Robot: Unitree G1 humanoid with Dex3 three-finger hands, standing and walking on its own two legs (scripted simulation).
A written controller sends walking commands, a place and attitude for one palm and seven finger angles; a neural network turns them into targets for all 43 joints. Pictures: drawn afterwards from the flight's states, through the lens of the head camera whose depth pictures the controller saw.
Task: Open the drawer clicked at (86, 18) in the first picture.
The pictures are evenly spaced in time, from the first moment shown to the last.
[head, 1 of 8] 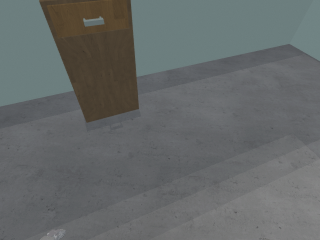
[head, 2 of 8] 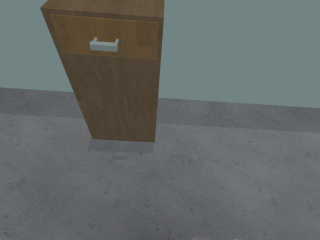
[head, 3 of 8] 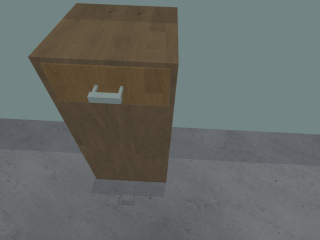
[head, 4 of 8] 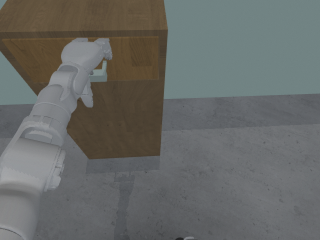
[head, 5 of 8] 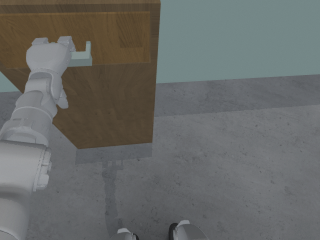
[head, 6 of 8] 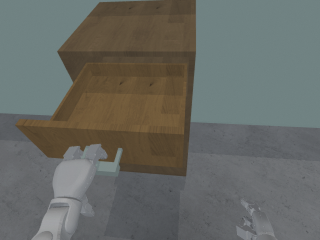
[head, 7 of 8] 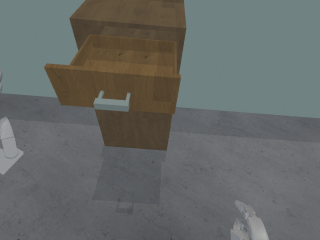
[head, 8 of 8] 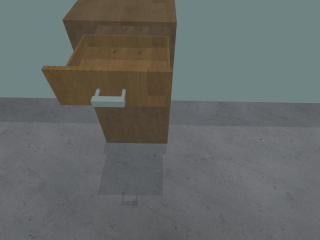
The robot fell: no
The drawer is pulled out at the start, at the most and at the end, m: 0.00 0.30 0.30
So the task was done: yes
